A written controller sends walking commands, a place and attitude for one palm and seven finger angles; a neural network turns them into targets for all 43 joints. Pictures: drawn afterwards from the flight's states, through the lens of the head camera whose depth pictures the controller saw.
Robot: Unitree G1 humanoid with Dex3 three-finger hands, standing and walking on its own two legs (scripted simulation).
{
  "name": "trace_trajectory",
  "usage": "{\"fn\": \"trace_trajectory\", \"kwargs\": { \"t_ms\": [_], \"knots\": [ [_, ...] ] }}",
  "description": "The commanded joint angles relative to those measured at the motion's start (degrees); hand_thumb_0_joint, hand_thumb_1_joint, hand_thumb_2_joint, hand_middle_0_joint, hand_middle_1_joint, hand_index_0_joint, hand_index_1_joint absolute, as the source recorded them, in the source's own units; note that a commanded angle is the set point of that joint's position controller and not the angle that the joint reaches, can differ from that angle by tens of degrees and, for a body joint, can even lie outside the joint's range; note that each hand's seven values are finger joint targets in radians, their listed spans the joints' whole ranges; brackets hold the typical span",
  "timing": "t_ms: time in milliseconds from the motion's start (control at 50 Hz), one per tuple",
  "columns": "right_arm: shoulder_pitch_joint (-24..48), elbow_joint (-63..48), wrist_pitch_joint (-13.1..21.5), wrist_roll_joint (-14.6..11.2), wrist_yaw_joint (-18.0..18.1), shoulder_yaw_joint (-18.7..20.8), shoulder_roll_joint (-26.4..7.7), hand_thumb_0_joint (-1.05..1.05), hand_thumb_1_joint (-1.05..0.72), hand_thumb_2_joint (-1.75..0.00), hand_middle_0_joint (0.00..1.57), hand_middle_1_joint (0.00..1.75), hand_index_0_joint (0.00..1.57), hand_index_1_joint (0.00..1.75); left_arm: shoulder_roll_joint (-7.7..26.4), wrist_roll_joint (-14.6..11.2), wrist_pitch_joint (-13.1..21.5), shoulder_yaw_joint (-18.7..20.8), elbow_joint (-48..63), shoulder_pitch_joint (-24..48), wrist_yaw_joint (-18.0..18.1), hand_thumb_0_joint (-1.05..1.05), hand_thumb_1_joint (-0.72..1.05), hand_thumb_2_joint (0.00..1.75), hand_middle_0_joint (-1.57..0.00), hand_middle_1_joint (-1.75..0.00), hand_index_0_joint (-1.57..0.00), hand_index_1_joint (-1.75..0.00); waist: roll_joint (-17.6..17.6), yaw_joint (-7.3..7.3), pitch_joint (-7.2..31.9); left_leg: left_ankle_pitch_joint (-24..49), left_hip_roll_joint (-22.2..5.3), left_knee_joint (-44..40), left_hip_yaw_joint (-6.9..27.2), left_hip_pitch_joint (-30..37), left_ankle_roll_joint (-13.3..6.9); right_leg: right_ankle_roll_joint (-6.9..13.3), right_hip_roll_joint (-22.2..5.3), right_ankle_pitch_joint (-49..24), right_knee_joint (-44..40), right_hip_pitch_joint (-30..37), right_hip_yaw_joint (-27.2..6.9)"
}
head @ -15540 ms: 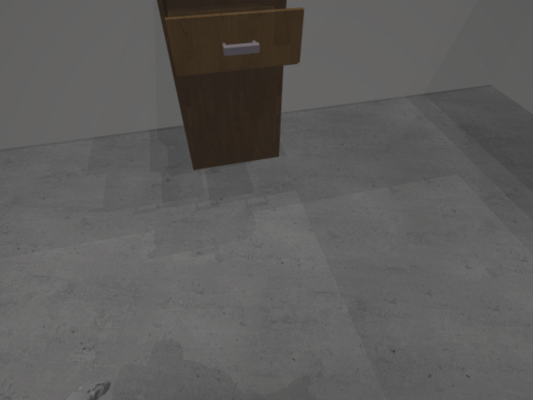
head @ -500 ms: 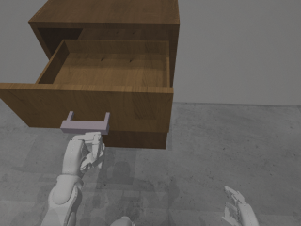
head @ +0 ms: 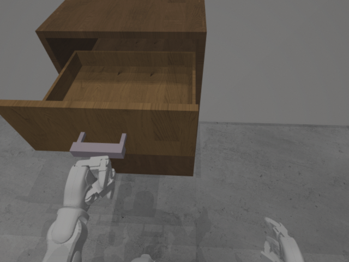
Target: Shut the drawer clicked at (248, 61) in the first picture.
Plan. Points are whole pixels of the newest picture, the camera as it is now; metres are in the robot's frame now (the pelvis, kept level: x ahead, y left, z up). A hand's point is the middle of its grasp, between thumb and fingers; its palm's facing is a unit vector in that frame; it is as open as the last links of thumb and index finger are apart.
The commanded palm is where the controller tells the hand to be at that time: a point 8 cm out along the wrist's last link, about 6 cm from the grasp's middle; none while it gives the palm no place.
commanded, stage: push the drawer shut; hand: left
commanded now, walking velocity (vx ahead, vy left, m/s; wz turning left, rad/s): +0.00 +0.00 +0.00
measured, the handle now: (100, 143) +0.38 +0.19 +0.06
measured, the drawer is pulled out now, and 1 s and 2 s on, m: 0.28 0.19 0.07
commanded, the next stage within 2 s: none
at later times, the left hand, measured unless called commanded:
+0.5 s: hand (115, 163) +0.32 +0.14 +0.05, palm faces -0.07 -1.00 -0.04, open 3.3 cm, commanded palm +0.32 +0.20 +0.06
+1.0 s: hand (122, 139) +0.39 +0.14 +0.06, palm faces -0.05 -1.00 -0.05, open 3.4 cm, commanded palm +0.38 +0.20 +0.06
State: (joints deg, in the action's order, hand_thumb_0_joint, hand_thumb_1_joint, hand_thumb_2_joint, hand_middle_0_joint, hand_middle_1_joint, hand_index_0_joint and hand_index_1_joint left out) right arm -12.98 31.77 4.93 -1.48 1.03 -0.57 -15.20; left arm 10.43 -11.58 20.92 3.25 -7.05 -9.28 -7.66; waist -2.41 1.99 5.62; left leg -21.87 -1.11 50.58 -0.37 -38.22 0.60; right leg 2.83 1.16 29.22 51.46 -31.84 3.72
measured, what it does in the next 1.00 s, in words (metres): stands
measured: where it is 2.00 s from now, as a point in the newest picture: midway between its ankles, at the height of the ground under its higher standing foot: outside the picture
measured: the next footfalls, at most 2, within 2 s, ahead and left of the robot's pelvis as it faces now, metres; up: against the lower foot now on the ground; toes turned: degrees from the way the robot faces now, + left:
none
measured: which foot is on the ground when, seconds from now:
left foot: down 0.00-1.00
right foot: down 0.00-1.00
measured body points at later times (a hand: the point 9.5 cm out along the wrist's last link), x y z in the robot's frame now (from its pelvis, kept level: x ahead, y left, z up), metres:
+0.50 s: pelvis -0.01 +0.02 +0.00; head +0.04 +0.01 +0.44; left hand +0.32 +0.20 +0.06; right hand +0.12 -0.24 -0.11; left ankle +0.03 +0.13 -0.69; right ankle -0.03 -0.08 -0.69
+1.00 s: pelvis -0.02 +0.02 -0.01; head +0.04 +0.02 +0.44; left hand +0.39 +0.19 +0.06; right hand +0.06 -0.24 -0.12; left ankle +0.03 +0.13 -0.69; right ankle -0.03 -0.08 -0.69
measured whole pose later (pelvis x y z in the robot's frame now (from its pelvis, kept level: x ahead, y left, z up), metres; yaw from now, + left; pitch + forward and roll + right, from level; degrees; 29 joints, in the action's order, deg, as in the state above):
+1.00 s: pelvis -0.02 +0.02 -0.01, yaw -1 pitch +12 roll -1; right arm -16.5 37.9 2.1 -1.0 0.5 -1.1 -14.9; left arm 13.2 -8.2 21.9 6.9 -43.8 28.4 -3.4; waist -1.9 5.3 4.7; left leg -20.3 -1.2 52.8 -0.6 -45.0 -0.8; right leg 1.6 1.2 27.0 52.8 -38.3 3.5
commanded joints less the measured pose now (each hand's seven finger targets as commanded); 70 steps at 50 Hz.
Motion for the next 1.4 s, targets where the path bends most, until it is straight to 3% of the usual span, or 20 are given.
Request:
{"fn": "trace_trajectory", "kwargs": {
  "t_ms": [0, 40, 100, 160, 240, 340, 380, 440, 520, 540, 560, 640, 660, 720, 880, 1000, 1060, 1120, 1160, 1380],
  "knots": [
    [2.9, -7.1, 2.5, -0.8, 0.8, 2.3, -6.7, 0.0, -0.9, -0.9, 0.2, 0.3, 0.2, 0.3, 7.1, -0.7, 1.9, 3.6, 6.5, 16.5, -0.5, 0.0, 0.9, 0.9, -1.4, -1.6, -1.4, -1.6, 5.1, 2.24, 8.0, 7.3, 1.2, -3.2, 0.7, 7.8, -2.6, -3.6, -1.9, -18.4, -10.4, -0.8, -5.5],
    [2.8, -6.7, 2.4, -0.7, 1.1, 2.3, -7.0, 0.0, -0.9, -0.9, 0.2, 0.3, 0.2, 0.3, 8.5, -0.7, 1.7, 4.8, 5.7, 19.8, -0.3, 0.0, 0.9, 0.9, -1.4, -1.6, -1.4, -1.6, 6.0, 2.19, 8.9, 6.8, 1.1, -3.2, 0.9, 7.7, -2.7, -3.5, -1.9, -16.6, -10.8, -0.4, -5.8],
    [2.7, -6.5, 2.6, -0.6, 1.2, 2.4, -6.5, 0.0, -0.9, -0.9, 0.2, 0.3, 0.2, 0.3, 8.6, -0.9, 2.3, 5.6, 6.4, 23.5, 0.0, 0.0, 0.9, 0.9, -1.4, -1.6, -1.4, -1.6, 1.3, 1.06, 14.5, 9.9, 1.2, -3.6, 0.7, 11.2, -2.6, -2.9, -1.7, -19.9, -9.3, 1.3, -4.9],
    [2.1, -6.3, 2.8, -0.4, 0.9, 2.5, -6.3, 0.0, -0.9, -0.9, 0.2, 0.3, 0.2, 0.3, 7.9, -0.7, 2.9, 5.1, 6.6, 24.2, 0.8, 0.0, 0.9, 0.9, -1.4, -1.6, -1.4, -1.6, 0.0, 0.84, 18.0, 13.5, 0.9, -3.6, 1.0, 13.7, -2.5, -2.7, -1.3, -23.7, -7.9, 2.0, -3.8],
    [1.3, -4.7, 2.7, -0.5, 1.0, 2.3, -6.9, 0.0, -0.9, -0.9, 0.2, 0.3, 0.2, 0.3, 7.6, -0.2, 2.9, 3.9, 2.4, 30.5, 2.0, 0.0, 0.9, 0.9, -1.4, -1.6, -1.4, -1.6, 3.0, 2.67, 12.9, 9.8, 0.6, -3.8, 1.8, 11.8, -2.6, -2.7, -0.8, -18.4, -8.7, -1.9, -3.2],
    [0.7, -4.0, 2.5, -0.4, 0.9, 2.6, -7.3, 0.0, -0.9, -0.9, 0.2, 0.3, 0.2, 0.3, 8.8, 0.6, 3.4, 4.4, 0.6, 34.1, 2.5, 0.0, 0.9, 0.9, -1.4, -1.6, -1.4, -1.6, 2.2, 2.4, 15.1, 9.4, 0.6, -4.2, 2.0, 12.8, -2.6, -2.5, -0.7, -17.3, -8.6, -2.0, -3.2],
    [0.6, -4.1, 2.4, -0.5, 0.8, 2.5, -6.9, 0.0, -0.9, -0.9, 0.2, 0.3, 0.2, 0.3, 6.3, 0.5, 3.2, 2.2, 0.5, 36.4, 2.6, 0.0, 0.9, 0.9, -1.4, -1.6, -1.4, -1.6, 0.9, 2.74, 15.9, 9.6, 0.6, -4.4, 2.2, 14.1, -2.4, -2.4, -0.7, -17.2, -8.5, -2.6, -2.8],
    [0.1, -3.4, 2.1, -0.3, 0.7, 2.5, -7.4, 0.0, -0.9, -0.9, 0.2, 0.3, 0.2, 0.3, 8.6, 1.0, 3.2, 4.0, -1.9, 38.1, 3.3, 0.0, 0.9, 0.9, -1.4, -1.6, -1.4, -1.6, 1.3, 2.49, 15.1, 8.5, 0.5, -4.8, 2.5, 13.3, -2.4, -2.3, -0.5, -15.4, -8.6, -3.1, -2.7],
    [-0.3, -3.1, 1.9, -0.4, 0.5, 2.5, -7.1, 0.0, -0.9, -0.9, 0.2, 0.3, 0.2, 0.3, 5.6, 1.3, 3.5, 1.2, -3.6, 43.7, 3.9, 0.0, 0.9, 0.9, -1.4, -1.6, -1.4, -1.6, 0.3, 3.39, 15.6, 7.7, 0.5, -4.8, 2.8, 14.5, -2.2, -2.2, -0.4, -14.2, -8.7, -4.8, -2.5],
    [-0.9, -2.5, 1.7, -0.4, 0.5, 2.5, -7.5, 0.0, -0.9, -0.9, 0.2, 0.3, 0.2, 0.3, 7.9, 1.6, 3.4, 3.5, -6.2, 43.2, 4.5, 0.0, 0.9, 0.9, -1.4, -1.6, -1.4, -1.6, 2.7, 3.27, 14.5, 6.8, 0.2, -4.9, 3.2, 13.2, -2.3, -2.2, -0.1, -12.7, -8.7, -5.2, -2.2],
    [-0.8, -2.5, 1.5, -0.3, 0.4, 2.3, -7.4, 0.0, -0.9, -0.9, 0.2, 0.3, 0.2, 0.3, 6.7, 1.7, 3.5, 2.2, -7.1, 45.2, 4.4, 0.0, 0.9, 0.9, -1.4, -1.6, -1.4, -1.6, 2.1, 3.79, 14.0, 5.9, 0.4, -5.1, 3.1, 13.0, -2.4, -2.3, -0.1, -12.2, -8.9, -5.6, -2.4],
    [-1.5, -1.7, 1.0, -0.3, 0.5, 2.4, -7.9, 0.0, -0.9, -0.9, 0.2, 0.3, 0.2, 0.3, 10.0, 2.2, 3.9, 4.8, -10.8, 50.1, 5.0, 0.0, 0.9, 0.9, -1.4, -1.6, -1.4, -1.6, 1.9, 3.8, 14.4, 3.9, 0.4, -5.2, 3.2, 12.3, -2.3, -2.2, 0.1, -9.8, -9.0, -6.3, -2.6],
    [-1.6, -1.7, 0.7, -0.3, 0.4, 2.3, -7.7, 0.0, -0.9, -0.9, 0.2, 0.3, 0.2, 0.3, 9.0, 2.2, 3.9, 4.1, -12.1, 51.2, 4.9, 0.0, 0.9, 0.9, -1.4, -1.6, -1.4, -1.6, 1.3, 3.95, 14.8, 3.7, 0.6, -5.3, 3.3, 12.6, -2.3, -2.1, 0.1, -9.6, -9.0, -6.5, -2.6],
    [-2.3, -1.2, 0.6, -0.3, 0.4, 2.3, -7.6, 0.0, -0.9, -0.9, 0.2, 0.3, 0.2, 0.3, 8.6, 2.4, 4.2, 3.4, -13.4, 56.1, 4.6, 0.0, 0.9, 0.9, -1.4, -1.6, -1.4, -1.6, -0.9, 4.41, 16.8, 4.9, 0.4, -4.9, 3.6, 14.4, -1.9, -1.9, 0.2, -10.5, -8.4, -7.5, -2.4],
    [-4.5, 0.1, -0.4, 0.0, 0.0, 2.5, -8.0, 0.0, -0.9, -0.9, 0.2, 0.3, 0.2, 0.3, 9.9, 2.4, 4.9, 5.1, -21.0, 63.4, 4.8, 0.0, 0.9, 0.9, -1.4, -1.6, -1.4, -1.6, 0.1, 5.35, 17.7, 5.8, 0.4, -4.0, 3.7, 13.6, -2.0, -2.0, 0.5, -11.4, -8.0, -8.8, -2.4],
    [-6.6, 1.1, -1.2, 0.2, -0.2, 2.6, -8.2, 0.0, -0.9, -0.9, 0.2, 0.3, 0.2, 0.3, 14.1, 2.8, 5.8, 9.0, -27.0, 67.8, 4.7, 0.0, 0.9, 0.9, -1.4, -1.6, -1.4, -1.6, 2.2, 5.48, 19.1, 7.4, 0.7, -2.8, 2.8, 10.8, -2.3, -2.2, 0.5, -14.5, -7.7, -6.4, -3.4],
    [-7.5, 1.0, -1.5, 0.4, -0.4, 2.7, -8.2, 0.0, -0.9, -0.9, 0.2, 0.3, 0.2, 0.3, 15.1, 3.3, 6.5, 9.9, -28.3, 69.2, 4.2, 0.0, 0.9, 0.9, -1.4, -1.6, -1.4, -1.6, -0.8, 5.07, 20.8, 8.9, 0.9, -2.4, 2.6, 11.1, -2.3, -2.0, 0.5, -15.9, -7.0, -6.2, -3.6],
    [-8.5, 1.7, -1.9, 0.5, -0.4, 2.7, -8.3, 0.0, -0.9, -0.9, 0.2, 0.3, 0.2, 0.3, 16.3, 3.0, 6.6, 11.0, -31.4, 72.5, 3.8, 0.0, 0.9, 0.9, -1.4, -1.6, -1.4, -1.6, 1.1, 6.06, 20.0, 7.8, 0.8, -1.8, 2.3, 9.3, -2.5, -2.3, 0.6, -15.4, -7.4, -6.5, -4.0],
    [-9.4, 1.6, -2.1, 0.6, -0.5, 2.8, -8.4, 0.0, -0.9, -0.9, 0.2, 0.3, 0.2, 0.3, 17.5, 3.1, 6.8, 12.4, -33.0, 72.2, 3.3, 0.0, 0.9, 0.9, -1.4, -1.6, -1.4, -1.6, 1.1, 5.57, 21.4, 9.3, 0.9, -1.5, 2.2, 9.0, -2.6, -2.2, 0.7, -17.2, -6.8, -5.4, -4.0],
    [-12.4, 2.3, -3.2, 1.0, -1.1, 3.1, -8.3, 0.0, -0.9, -0.9, 0.2, 0.3, 0.2, 0.3, 19.3, 3.7, 7.8, 13.9, -36.9, 79.3, 2.1, 0.0, 0.9, 0.9, -1.4, -1.6, -1.4, -1.6, -1.4, 6.79, 23.7, 13.4, 0.8, 0.6, 1.9, 9.4, -2.8, -2.4, 1.1, -21.8, -5.2, -7.0, -4.3]
  ]
}}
